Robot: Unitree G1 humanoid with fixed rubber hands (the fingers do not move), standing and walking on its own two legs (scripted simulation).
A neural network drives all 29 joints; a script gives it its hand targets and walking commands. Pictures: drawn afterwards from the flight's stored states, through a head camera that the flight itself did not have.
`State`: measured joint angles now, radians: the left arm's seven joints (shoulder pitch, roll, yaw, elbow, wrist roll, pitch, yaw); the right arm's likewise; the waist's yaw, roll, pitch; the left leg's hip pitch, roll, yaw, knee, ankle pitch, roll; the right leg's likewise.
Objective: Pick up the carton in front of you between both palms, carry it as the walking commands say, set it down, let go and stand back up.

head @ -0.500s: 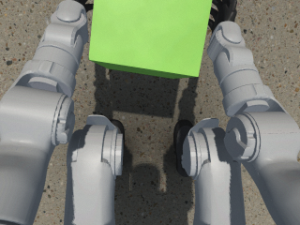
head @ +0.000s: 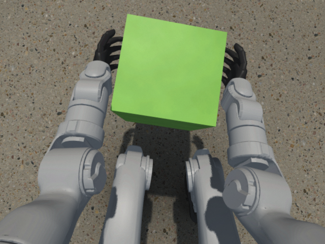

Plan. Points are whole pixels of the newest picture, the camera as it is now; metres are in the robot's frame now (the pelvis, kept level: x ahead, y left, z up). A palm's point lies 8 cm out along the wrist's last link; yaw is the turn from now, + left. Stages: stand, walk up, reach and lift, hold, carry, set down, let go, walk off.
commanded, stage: reach and lift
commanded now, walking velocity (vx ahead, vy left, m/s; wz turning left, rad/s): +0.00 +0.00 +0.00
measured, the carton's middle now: (165, 85) +0.49 +0.03 -0.14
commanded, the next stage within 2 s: none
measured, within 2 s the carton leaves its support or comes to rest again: neither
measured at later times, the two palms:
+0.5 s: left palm (82, 47) +0.46 +0.16 +0.07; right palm (280, 61) +0.46 -0.14 +0.08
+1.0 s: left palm out of the picture +0.42 +0.16 +0.23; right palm out of the picture +0.43 -0.14 +0.24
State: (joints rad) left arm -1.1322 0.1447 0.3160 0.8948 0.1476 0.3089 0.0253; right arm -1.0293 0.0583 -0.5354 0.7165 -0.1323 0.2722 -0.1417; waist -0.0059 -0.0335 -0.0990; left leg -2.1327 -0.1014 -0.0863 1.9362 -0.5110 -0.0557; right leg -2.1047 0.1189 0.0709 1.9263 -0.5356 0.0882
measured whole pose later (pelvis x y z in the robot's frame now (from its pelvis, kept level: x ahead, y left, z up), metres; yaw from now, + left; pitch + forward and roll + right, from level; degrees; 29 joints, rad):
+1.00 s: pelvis +0.09 +0.00 +0.27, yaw +2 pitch +20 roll +0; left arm -0.40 -0.08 0.28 0.62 0.17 0.30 0.04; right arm -0.39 0.15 -0.35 0.58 -0.17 0.27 -0.08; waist -0.01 -0.02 -0.20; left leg -0.89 -0.08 -0.13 0.94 -0.39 -0.03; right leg -0.88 0.09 0.14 0.94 -0.41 0.03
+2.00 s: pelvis +0.10 +0.00 +0.33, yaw +2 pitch -3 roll +0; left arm -0.28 -0.16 0.25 0.35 0.29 0.65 0.01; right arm -0.31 0.17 -0.29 0.37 -0.30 0.61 0.00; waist 0.00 -0.01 -0.01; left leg -0.15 -0.04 -0.13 0.42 -0.21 -0.01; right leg -0.15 0.04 0.15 0.43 -0.22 0.01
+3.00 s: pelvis +0.10 +0.00 +0.34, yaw +1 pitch -7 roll +0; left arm -0.29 -0.16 0.24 0.27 0.29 0.76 0.00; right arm -0.32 0.17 -0.28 0.28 -0.30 0.73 0.01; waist 0.00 -0.01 0.01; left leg -0.06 -0.04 -0.12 0.37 -0.19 -0.01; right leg -0.06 0.04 0.14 0.38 -0.20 0.01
